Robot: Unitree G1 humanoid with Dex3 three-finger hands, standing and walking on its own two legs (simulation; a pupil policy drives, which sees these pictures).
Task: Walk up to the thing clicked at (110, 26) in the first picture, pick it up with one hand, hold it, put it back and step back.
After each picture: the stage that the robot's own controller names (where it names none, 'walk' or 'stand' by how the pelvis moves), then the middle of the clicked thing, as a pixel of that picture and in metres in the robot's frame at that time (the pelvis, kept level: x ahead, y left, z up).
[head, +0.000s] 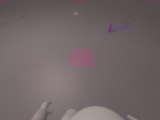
stand; (110, 28) +2.25 -0.45 -0.65
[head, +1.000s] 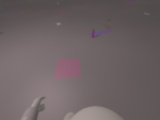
walk; (92, 33) +2.15 +0.07 -0.62
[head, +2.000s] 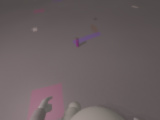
walk; (77, 42) +1.47 +0.42 -0.65
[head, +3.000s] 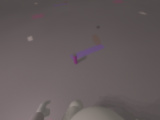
walk; (75, 59) +0.99 +0.37 -0.65
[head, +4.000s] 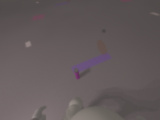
walk; (77, 74) +0.64 +0.28 -0.64
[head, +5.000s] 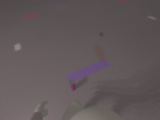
stand; (72, 85) +0.44 +0.25 -0.63
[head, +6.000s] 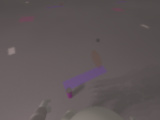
stand; (69, 93) +0.38 +0.24 -0.65
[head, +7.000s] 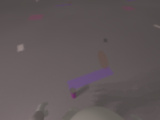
stand; (73, 93) +0.36 +0.20 -0.64
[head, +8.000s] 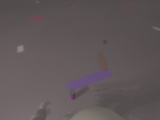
stand; (72, 94) +0.36 +0.20 -0.66
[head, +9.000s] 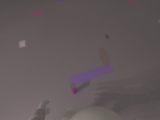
stand; (74, 89) +0.39 +0.20 -0.65
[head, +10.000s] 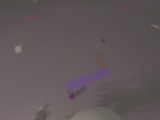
stand; (70, 94) +0.35 +0.23 -0.66
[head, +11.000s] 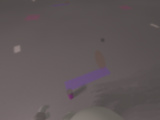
stand; (70, 94) +0.35 +0.23 -0.66
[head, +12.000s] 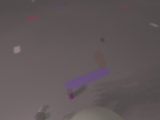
go down; (70, 94) +0.35 +0.24 -0.66
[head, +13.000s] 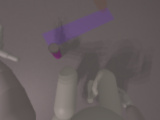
go down; (56, 52) +0.43 +0.26 -0.26
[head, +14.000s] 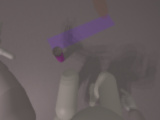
approach; (59, 55) +0.43 +0.25 -0.27
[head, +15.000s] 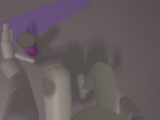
close in; (30, 47) +0.42 +0.29 -0.17
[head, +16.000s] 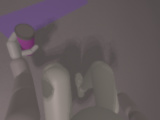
close; (27, 43) +0.43 +0.30 -0.16
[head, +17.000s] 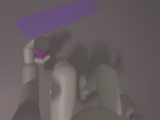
lift; (41, 52) +0.36 +0.28 -0.15
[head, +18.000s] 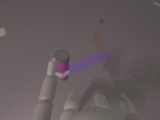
lift; (63, 67) +0.32 +0.19 +0.04
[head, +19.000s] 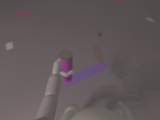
hold; (66, 68) +0.33 +0.17 +0.04
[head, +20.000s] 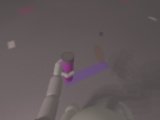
hold; (68, 69) +0.33 +0.16 +0.03
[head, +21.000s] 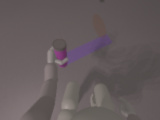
crouch; (61, 55) +0.41 +0.20 -0.03
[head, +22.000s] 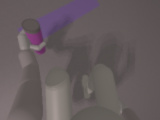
lower; (36, 40) +0.47 +0.27 -0.13
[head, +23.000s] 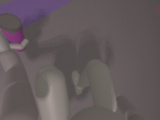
lower; (15, 37) +0.46 +0.31 -0.17
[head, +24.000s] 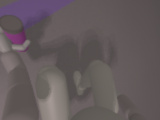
lower; (18, 38) +0.45 +0.31 -0.16
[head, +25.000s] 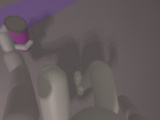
lower; (21, 38) +0.45 +0.30 -0.17
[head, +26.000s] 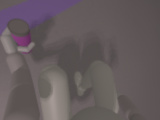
lower; (23, 40) +0.44 +0.30 -0.17
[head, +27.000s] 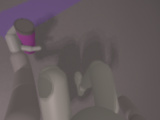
open; (27, 40) +0.45 +0.28 -0.17
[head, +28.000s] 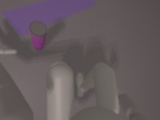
stand; (38, 39) +0.44 +0.28 -0.18
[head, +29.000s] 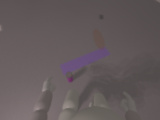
stand; (69, 77) +0.40 +0.20 -0.51
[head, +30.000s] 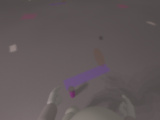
stand; (72, 92) +0.38 +0.20 -0.60
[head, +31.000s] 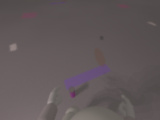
stand; (72, 92) +0.37 +0.19 -0.60
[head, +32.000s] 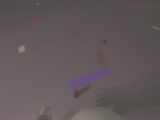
stand; (75, 92) +0.40 +0.18 -0.65
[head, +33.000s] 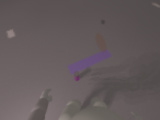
walk; (76, 76) +0.46 +0.14 -0.64
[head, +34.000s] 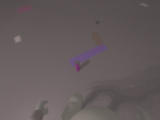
walk; (77, 66) +0.70 +0.24 -0.62
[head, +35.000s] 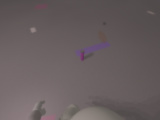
stand; (82, 55) +1.00 +0.21 -0.63
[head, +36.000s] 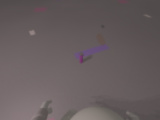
stand; (81, 58) +0.99 +0.19 -0.65
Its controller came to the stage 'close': yes
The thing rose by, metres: 0.68
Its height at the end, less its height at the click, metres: +0.00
